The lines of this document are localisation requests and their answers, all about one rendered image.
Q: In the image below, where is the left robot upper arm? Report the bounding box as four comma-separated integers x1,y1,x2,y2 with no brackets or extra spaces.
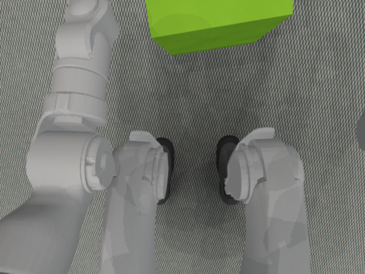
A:
0,131,115,274

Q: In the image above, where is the left robot forearm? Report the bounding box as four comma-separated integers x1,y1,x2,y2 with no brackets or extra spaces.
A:
26,0,120,179

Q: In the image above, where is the carton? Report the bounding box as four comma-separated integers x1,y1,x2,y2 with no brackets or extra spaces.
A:
145,0,293,56

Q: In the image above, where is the robot left foot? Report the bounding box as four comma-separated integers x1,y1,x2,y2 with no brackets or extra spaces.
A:
156,138,175,205

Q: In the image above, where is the left robot shin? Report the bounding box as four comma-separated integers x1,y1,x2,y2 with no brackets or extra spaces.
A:
112,130,161,200

